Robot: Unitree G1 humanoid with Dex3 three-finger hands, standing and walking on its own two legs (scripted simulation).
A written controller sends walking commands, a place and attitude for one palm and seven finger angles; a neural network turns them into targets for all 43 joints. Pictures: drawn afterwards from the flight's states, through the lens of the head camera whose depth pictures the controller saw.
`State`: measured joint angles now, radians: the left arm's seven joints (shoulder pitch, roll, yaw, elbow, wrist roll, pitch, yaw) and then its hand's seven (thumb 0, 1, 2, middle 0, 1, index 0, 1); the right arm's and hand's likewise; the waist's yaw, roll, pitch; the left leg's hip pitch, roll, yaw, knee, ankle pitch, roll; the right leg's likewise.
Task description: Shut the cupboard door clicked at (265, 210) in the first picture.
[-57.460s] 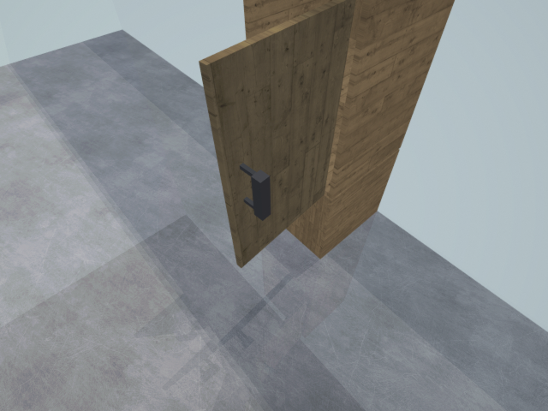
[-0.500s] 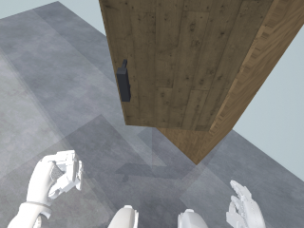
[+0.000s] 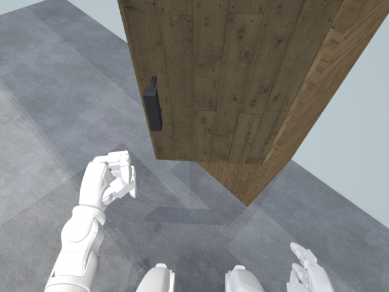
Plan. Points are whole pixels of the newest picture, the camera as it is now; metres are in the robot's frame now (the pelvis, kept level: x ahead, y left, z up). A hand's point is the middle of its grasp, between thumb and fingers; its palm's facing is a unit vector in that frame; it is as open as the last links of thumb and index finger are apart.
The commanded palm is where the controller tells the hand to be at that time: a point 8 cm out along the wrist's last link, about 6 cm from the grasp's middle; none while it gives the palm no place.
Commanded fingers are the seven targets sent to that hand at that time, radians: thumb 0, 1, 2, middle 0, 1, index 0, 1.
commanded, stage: bring the fist close to the handle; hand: left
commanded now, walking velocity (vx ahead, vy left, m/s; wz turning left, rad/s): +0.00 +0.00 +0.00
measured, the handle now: (155, 104) +0.52 +0.12 +0.06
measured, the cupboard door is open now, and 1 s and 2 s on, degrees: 42 42 27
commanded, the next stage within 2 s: push the door shut along its arc in 0.90 s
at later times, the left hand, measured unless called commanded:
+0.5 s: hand (165, 140) +0.41 +0.08 +0.06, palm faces -0.07 -1.00 -0.02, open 3.1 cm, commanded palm +0.40 +0.13 +0.06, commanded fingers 0.00 0.90 0.90 -1.30 -1.50 -1.30 -1.50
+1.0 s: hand (165, 138) +0.42 +0.08 +0.06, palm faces -0.06 -1.00 -0.01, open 3.1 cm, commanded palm +0.40 +0.13 +0.06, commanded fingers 0.00 0.90 0.90 -1.30 -1.50 -1.30 -1.50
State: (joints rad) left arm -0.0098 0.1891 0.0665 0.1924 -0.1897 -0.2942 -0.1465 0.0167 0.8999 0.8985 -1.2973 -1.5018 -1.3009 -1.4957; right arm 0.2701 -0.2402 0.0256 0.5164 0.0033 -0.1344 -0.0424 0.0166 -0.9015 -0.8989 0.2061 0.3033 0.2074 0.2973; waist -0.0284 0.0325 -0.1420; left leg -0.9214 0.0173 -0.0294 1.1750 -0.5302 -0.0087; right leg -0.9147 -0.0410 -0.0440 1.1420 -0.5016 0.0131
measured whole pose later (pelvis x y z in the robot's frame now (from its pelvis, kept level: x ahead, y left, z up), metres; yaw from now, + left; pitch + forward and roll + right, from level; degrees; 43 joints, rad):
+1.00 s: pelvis +0.00 -0.01 +0.01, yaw -1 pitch +18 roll +0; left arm -0.52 0.15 0.14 0.79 -0.12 -0.48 -0.04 0.02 0.90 0.90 -1.30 -1.50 -1.30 -1.50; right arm 0.31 -0.25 -0.02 0.63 -0.02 -0.03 0.00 0.01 -0.91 -0.90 0.20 0.30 0.20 0.30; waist -0.08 0.02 -0.13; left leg -0.94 0.03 0.00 1.11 -0.49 -0.02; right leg -0.97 -0.03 -0.02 1.12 -0.47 0.00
